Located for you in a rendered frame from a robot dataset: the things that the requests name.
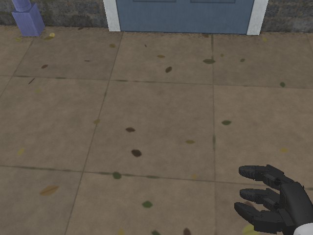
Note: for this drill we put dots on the robot right hand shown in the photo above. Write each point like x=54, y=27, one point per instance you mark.
x=287, y=210

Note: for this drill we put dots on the robot right forearm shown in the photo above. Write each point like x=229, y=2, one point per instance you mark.
x=305, y=229

